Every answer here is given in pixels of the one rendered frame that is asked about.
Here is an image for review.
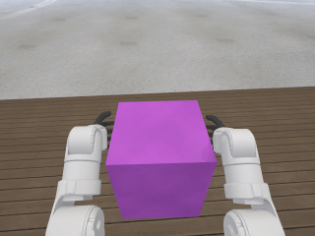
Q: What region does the robot left upper arm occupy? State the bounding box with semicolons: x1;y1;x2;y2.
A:
46;205;105;236

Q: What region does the carton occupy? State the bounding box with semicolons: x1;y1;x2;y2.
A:
105;100;217;219

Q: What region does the left robot hand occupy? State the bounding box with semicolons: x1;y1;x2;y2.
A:
93;111;115;149

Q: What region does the robot right forearm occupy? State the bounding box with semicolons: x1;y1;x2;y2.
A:
213;127;285;236

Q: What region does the right robot hand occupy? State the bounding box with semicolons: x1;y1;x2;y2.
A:
205;114;225;150

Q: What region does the robot right upper arm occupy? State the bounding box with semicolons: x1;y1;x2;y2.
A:
223;208;284;236

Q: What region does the robot left forearm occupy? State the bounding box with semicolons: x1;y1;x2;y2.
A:
45;124;107;236

